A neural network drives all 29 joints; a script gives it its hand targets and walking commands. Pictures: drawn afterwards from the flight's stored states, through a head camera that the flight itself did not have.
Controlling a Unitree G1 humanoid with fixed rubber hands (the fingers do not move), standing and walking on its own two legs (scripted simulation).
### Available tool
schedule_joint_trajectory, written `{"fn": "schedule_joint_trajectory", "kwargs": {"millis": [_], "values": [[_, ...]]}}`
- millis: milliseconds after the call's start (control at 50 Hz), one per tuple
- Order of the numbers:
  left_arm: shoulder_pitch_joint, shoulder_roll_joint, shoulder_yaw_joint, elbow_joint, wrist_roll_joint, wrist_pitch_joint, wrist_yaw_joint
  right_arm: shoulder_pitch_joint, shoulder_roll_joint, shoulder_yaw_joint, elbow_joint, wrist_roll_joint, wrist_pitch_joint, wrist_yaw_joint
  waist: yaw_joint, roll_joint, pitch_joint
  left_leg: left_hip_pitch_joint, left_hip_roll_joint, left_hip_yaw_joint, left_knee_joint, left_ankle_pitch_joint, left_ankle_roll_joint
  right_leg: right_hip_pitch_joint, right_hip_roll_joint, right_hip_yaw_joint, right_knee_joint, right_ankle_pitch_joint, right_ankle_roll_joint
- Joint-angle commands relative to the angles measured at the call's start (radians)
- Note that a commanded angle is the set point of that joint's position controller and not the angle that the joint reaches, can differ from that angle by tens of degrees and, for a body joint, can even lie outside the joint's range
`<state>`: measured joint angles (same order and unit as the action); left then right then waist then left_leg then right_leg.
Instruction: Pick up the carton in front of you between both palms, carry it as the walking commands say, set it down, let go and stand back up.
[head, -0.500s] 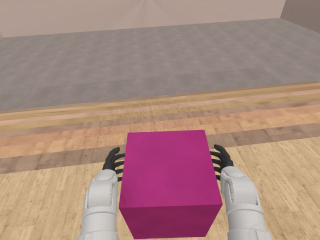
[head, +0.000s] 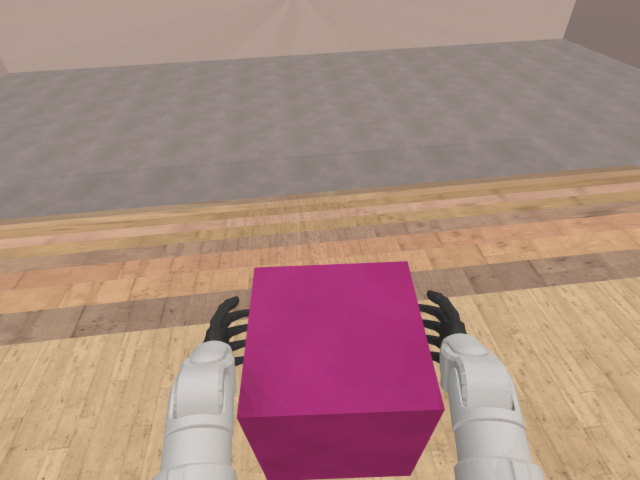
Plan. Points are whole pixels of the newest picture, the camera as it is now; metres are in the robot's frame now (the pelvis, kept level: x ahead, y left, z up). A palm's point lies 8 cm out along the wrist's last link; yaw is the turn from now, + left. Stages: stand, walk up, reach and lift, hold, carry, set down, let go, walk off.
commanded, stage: hold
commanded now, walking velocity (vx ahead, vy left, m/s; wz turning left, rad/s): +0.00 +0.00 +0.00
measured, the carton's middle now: (335, 375) +0.30 +0.00 -0.02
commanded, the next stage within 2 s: carry in 0.16 s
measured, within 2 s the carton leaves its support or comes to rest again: neither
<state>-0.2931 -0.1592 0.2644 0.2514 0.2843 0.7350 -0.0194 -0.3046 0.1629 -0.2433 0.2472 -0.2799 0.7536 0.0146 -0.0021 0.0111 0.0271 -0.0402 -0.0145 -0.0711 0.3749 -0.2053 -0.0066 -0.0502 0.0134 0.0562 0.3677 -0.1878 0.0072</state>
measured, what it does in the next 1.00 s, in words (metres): walks ahead: left foot, then right foot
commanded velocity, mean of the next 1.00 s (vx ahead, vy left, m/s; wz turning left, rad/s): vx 0.44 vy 0.00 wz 0.00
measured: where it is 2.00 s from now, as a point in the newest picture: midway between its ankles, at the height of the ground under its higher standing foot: (340, 340)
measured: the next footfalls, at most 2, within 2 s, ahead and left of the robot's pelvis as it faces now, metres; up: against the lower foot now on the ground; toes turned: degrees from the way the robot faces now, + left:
left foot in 0.60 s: +0.18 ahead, +0.10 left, +0.00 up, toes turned +9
right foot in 1.00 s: +0.52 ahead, -0.12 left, +0.00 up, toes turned -11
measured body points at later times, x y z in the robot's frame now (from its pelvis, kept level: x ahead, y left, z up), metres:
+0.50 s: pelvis +0.07 -0.01 -0.01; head +0.05 -0.01 +0.44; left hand +0.36 +0.15 +0.08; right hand +0.37 -0.16 +0.08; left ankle +0.04 +0.10 -0.72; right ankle +0.02 -0.13 -0.75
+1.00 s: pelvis +0.34 -0.03 -0.03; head +0.32 -0.04 +0.42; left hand +0.58 +0.12 +0.07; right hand +0.59 -0.18 +0.07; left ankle +0.14 +0.09 -0.74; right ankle +0.48 -0.11 -0.75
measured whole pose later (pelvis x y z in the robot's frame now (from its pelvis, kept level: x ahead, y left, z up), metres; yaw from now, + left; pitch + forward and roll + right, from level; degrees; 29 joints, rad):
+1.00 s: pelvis +0.34 -0.03 -0.03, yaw +1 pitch +3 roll +0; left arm 0.02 -0.13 0.06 -0.54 0.01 1.19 0.15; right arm 0.01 0.13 -0.05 -0.55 0.00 1.21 -0.16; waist -0.03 0.02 -0.12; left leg 0.06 0.08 0.14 0.42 -0.49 -0.05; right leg -0.51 -0.06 -0.23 0.50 -0.12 -0.03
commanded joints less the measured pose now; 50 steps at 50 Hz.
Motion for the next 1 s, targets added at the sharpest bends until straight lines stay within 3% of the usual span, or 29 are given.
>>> {"fn": "schedule_joint_trajectory", "kwargs": {"millis": [0,40,60,120,140,180,240,320,360,380,400,420,440,500,520,540,560,580,600,620,640,720,740,800,840,880,940,960,980], "values": [[-0.476,-0.862,-0.53,-0.026,-0.235,-0.011,-0.226,-0.474,0.894,0.515,-0.027,0.261,-0.022,0.212,0.021,0.0,-0.22,-0.061,-0.059,-0.008,-0.047,0.129,0.009,0.129,0.064,0.01,-0.029,0.149,-0.008],[-0.54,-0.88,-0.514,0.031,-0.225,-0.014,-0.229,-0.509,0.9,0.486,0.01,0.212,-0.029,0.208,-0.044,-0.004,-0.233,0.018,-0.081,0.001,-0.045,0.123,-0.006,0.066,0.075,0.002,-0.048,0.13,0.001],[-0.493,-0.909,-0.549,-0.037,-0.244,-0.022,-0.221,-0.479,0.906,0.568,-0.049,0.253,-0.028,0.21,0.027,-0.01,-0.191,-0.018,-0.079,-0.002,-0.062,0.141,0.012,0.053,0.072,0.007,-0.031,0.155,-0.003],[-0.466,-0.873,-0.515,0.028,-0.236,-0.015,-0.215,-0.483,0.88,0.522,-0.019,0.254,-0.017,0.215,0.008,-0.014,-0.218,-0.033,-0.069,-0.001,-0.083,0.116,0.013,0.105,0.071,0.01,-0.028,0.162,0.005],[-0.524,-0.849,-0.494,0.014,-0.226,-0.004,-0.22,-0.555,0.897,0.527,-0.001,0.266,-0.003,0.206,0.007,-0.046,-0.234,-0.143,0.108,0.003,-0.008,-0.103,0.019,-0.047,-0.117,0.025,-0.007,-0.015,-0.013],[-0.568,-0.846,-0.519,-0.033,-0.245,-0.006,-0.217,-0.539,0.894,0.512,-0.008,0.249,-0.013,0.199,0.009,-0.021,-0.175,-0.232,0.073,-0.014,-0.02,-0.433,0.013,-0.193,-0.123,0.097,-0.066,-0.511,-0.045],[-0.568,-0.897,-0.58,-0.045,-0.302,0.015,-0.205,-0.589,0.919,0.616,-0.13,0.307,-0.007,0.182,0.001,0.04,-0.252,-0.209,0.126,-0.092,-0.043,-0.346,0.057,-0.204,-0.063,-0.015,0.083,-0.287,-0.029],[-0.604,-0.865,-0.734,-0.285,-0.366,0.089,-0.164,-0.47,0.893,0.649,-0.193,0.33,0.098,0.129,-0.002,0.169,-0.265,-0.169,0.229,-0.228,-0.094,-0.37,0.136,-0.318,-0.018,-0.126,0.171,-0.258,-0.022],[-0.565,-0.876,-0.777,-0.336,-0.433,0.141,-0.139,-0.427,0.886,0.694,-0.281,0.365,0.136,0.109,-0.001,0.11,-0.327,-0.251,0.156,-0.07,0.022,-0.309,0.087,-0.12,-0.052,-0.087,0.028,-0.198,-0.041],[-0.496,-0.897,-0.802,-0.396,-0.439,0.158,-0.127,-0.503,0.897,0.765,-0.401,0.398,0.154,0.094,0.016,-0.01,-0.317,-0.356,0.104,0.019,0.154,-0.235,0.057,-0.018,-0.101,-0.004,-0.003,-0.205,-0.053],[-0.447,-0.857,-0.77,-0.357,-0.438,0.2,-0.105,-0.418,0.898,0.761,-0.4,0.397,0.184,0.076,0.014,-0.271,-0.336,-0.574,0.035,0.11,0.358,-0.264,0.013,0.134,-0.265,0.242,-0.094,-0.243,-0.129],[-0.369,-0.853,-0.8,-0.406,-0.417,0.223,-0.08,-0.489,0.861,0.804,-0.513,0.435,0.203,0.068,0.031,-0.261,-0.282,-0.692,0.032,0.159,0.384,-0.318,0.001,0.187,-0.372,0.372,-0.083,-0.074,-0.198],[-0.334,-0.806,-0.775,-0.458,-0.411,0.258,-0.053,-0.404,0.84,0.805,-0.469,0.452,0.242,0.057,0.031,-0.199,-0.241,-0.736,0.039,0.153,0.404,-0.34,-0.004,0.189,-0.367,0.383,-0.107,0.045,-0.234],[-0.303,-0.798,-0.821,-0.618,-0.451,0.323,-0.008,-0.302,0.81,0.821,-0.612,0.482,0.303,0.013,0.027,-0.15,-0.343,-0.602,0.038,0.187,0.287,-0.204,0.009,0.16,-0.343,0.197,-0.087,0.121,-0.194],[-0.298,-0.807,-0.854,-0.658,-0.497,0.345,0.001,-0.261,0.785,0.803,-0.653,0.486,0.316,0.002,0.025,-0.092,-0.333,-0.508,0.037,0.188,0.241,-0.141,0.014,0.095,-0.313,0.135,-0.076,0.1,-0.155],[-0.25,-0.815,-0.851,-0.694,-0.508,0.355,0.015,-0.254,0.823,0.823,-0.69,0.518,0.337,-0.009,0.008,-0.121,-0.327,-0.407,0.027,0.188,0.06,-0.07,0.012,0.072,-0.276,0.078,-0.011,0.133,-0.127],[-0.246,-0.782,-0.848,-0.724,-0.501,0.374,0.025,-0.185,0.8,0.791,-0.634,0.473,0.361,-0.026,0.014,-0.109,-0.345,-0.21,-0.017,0.281,0.022,0.003,0.011,-0.057,-0.2,-0.065,0.067,0.104,-0.093],[-0.171,-0.755,-0.827,-0.736,-0.505,0.391,0.028,-0.14,0.774,0.783,-0.702,0.48,0.369,-0.042,-0.006,-0.066,-0.404,0.067,0.06,0.175,-0.033,-0.002,0.024,-0.253,-0.164,-0.117,0.223,0.072,-0.053],[-0.186,-0.761,-0.836,-0.743,-0.53,0.417,0.032,-0.069,0.726,0.737,-0.69,0.449,0.385,-0.051,-0.024,0.198,-0.389,0.257,0.265,-0.13,-0.111,-0.041,0.052,-0.519,-0.1,-0.198,0.452,-0.094,-0.005],[-0.193,-0.711,-0.849,-0.79,-0.531,0.437,0.033,-0.072,0.706,0.72,-0.73,0.431,0.386,-0.064,-0.028,0.309,-0.357,0.334,0.447,-0.414,-0.129,0.077,0.221,-0.753,-0.024,-0.209,0.635,-0.35,0.001],[-0.2,-0.734,-0.85,-0.82,-0.542,0.438,0.037,-0.109,0.734,0.723,-0.782,0.434,0.4,-0.081,-0.025,0.123,-0.318,0.299,0.478,-0.448,-0.114,0.08,0.257,-0.826,-0.097,-0.093,0.721,-0.376,-0.03],[-0.126,-0.785,-0.8,-0.786,-0.539,0.447,0.066,-0.122,0.765,0.743,-0.831,0.494,0.422,-0.09,-0.017,0.002,-0.324,0.161,0.355,-0.141,-0.199,0.183,0.17,-0.735,-0.15,-0.119,0.649,-0.134,-0.018],[-0.1,-0.759,-0.803,-0.803,-0.527,0.445,0.079,-0.135,0.75,0.763,-0.832,0.515,0.42,-0.093,-0.018,0.074,-0.271,0.17,0.317,-0.095,-0.202,0.23,0.167,-0.781,-0.129,-0.147,0.565,-0.142,-0.009],[-0.071,-0.74,-0.762,-0.813,-0.482,0.441,0.107,-0.113,0.722,0.774,-0.858,0.525,0.425,-0.094,-0.017,0.109,-0.268,0.188,0.255,0.068,-0.154,0.401,0.092,-0.731,-0.086,-0.18,0.405,0.026,-0.003],[0.015,-0.69,-0.735,-0.821,-0.461,0.45,0.119,-0.095,0.679,0.807,-0.889,0.546,0.431,-0.097,-0.023,0.094,-0.235,0.113,0.248,0.102,-0.156,0.423,0.116,-0.644,-0.07,-0.242,0.275,0.065,-0.008],[-0.001,-0.643,-0.759,-0.843,-0.462,0.457,0.127,-0.038,0.648,0.779,-0.825,0.533,0.439,-0.097,-0.009,0.212,-0.176,0.079,0.246,0.138,-0.174,0.463,0.098,-0.552,-0.071,-0.253,0.214,0.095,-0.028],[-0.023,-0.672,-0.772,-0.86,-0.504,0.457,0.11,-0.078,0.648,0.777,-0.913,0.527,0.431,-0.096,0.007,0.158,-0.302,0.0,0.231,0.247,-0.01,0.502,0.04,-0.188,-0.026,-0.305,0.139,0.153,-0.048],[-0.022,-0.663,-0.775,-0.824,-0.495,0.46,0.102,-0.079,0.641,0.77,-0.866,0.493,0.444,-0.096,0.023,0.106,-0.32,-0.096,0.172,0.311,0.147,0.494,0.033,-0.005,0.016,-0.389,0.168,0.02,-0.025],[0.026,-0.652,-0.778,-0.845,-0.497,0.457,0.096,-0.034,0.638,0.802,-0.876,0.516,0.439,-0.093,0.041,-0.009,-0.363,-0.232,0.152,0.272,0.404,0.252,0.011,0.118,-0.138,-0.138,0.054,-0.171,-0.031]]}}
